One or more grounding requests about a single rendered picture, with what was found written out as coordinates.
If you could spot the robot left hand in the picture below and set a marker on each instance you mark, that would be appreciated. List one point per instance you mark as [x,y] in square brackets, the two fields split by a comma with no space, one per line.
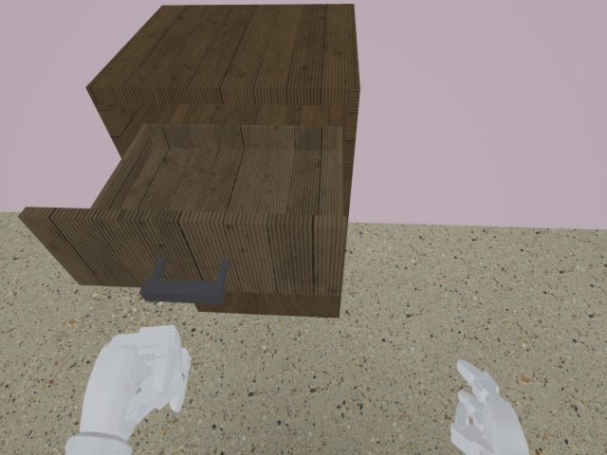
[151,360]

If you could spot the robot left forearm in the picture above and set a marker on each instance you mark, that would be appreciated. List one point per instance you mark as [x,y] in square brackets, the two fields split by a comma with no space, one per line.
[95,443]

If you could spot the handle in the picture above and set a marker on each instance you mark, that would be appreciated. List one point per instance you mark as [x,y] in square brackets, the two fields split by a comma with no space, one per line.
[157,289]

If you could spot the cabinet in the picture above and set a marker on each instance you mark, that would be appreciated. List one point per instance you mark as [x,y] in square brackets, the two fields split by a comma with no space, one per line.
[294,64]

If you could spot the robot right hand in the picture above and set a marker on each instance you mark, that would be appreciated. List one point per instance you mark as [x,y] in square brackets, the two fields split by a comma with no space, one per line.
[496,429]

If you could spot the drawer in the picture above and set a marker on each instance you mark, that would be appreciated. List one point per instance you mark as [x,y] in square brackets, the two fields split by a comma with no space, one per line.
[268,198]

